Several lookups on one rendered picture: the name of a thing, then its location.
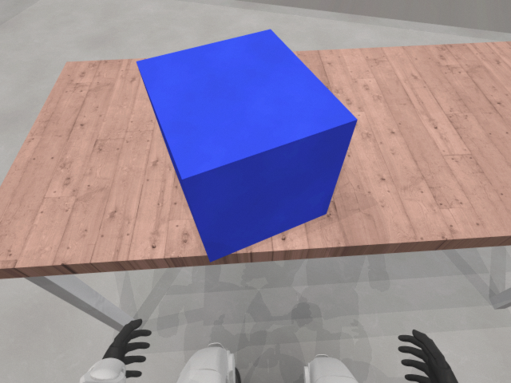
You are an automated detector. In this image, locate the left robot forearm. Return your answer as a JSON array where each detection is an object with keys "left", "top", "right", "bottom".
[{"left": 79, "top": 358, "right": 126, "bottom": 383}]

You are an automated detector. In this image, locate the right robot hand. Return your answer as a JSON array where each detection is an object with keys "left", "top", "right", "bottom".
[{"left": 398, "top": 330, "right": 458, "bottom": 383}]

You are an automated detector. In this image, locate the left robot hand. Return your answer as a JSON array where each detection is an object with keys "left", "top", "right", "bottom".
[{"left": 102, "top": 319, "right": 152, "bottom": 378}]

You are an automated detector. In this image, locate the carton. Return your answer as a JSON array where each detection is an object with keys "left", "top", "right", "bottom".
[{"left": 137, "top": 30, "right": 357, "bottom": 262}]

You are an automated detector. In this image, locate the left robot thigh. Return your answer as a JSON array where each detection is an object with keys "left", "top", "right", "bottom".
[{"left": 176, "top": 347, "right": 236, "bottom": 383}]

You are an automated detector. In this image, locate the right robot thigh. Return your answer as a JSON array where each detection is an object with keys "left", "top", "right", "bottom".
[{"left": 303, "top": 357, "right": 358, "bottom": 383}]

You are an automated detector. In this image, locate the robot thigh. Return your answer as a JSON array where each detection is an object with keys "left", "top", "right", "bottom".
[
  {"left": 303, "top": 357, "right": 358, "bottom": 383},
  {"left": 176, "top": 347, "right": 236, "bottom": 383}
]

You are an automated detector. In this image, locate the table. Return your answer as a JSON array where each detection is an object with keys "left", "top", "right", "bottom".
[{"left": 0, "top": 41, "right": 511, "bottom": 332}]

